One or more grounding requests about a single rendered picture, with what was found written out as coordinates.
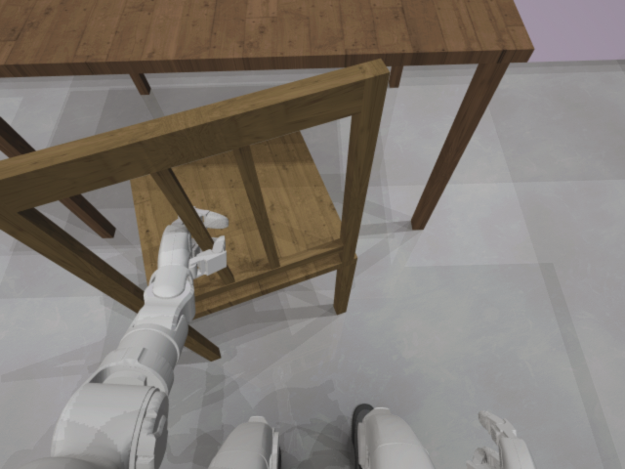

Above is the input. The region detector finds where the right robot foot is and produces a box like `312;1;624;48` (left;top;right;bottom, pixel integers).
352;404;374;469

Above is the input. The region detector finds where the chair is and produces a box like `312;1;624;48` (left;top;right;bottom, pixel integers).
0;59;390;362

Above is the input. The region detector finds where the robot left upper arm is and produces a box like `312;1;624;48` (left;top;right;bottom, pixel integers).
17;383;169;469

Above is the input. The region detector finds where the robot right thigh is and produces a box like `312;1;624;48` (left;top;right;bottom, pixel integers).
357;414;436;469

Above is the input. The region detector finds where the left robot hand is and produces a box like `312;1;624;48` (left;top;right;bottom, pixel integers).
158;206;229;279

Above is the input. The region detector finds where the left robot forearm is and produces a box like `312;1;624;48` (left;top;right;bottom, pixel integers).
51;265;195;457

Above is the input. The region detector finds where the right robot hand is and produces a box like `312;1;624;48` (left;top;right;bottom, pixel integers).
467;410;537;469

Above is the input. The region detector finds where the table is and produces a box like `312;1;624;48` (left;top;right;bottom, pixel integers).
0;0;534;238

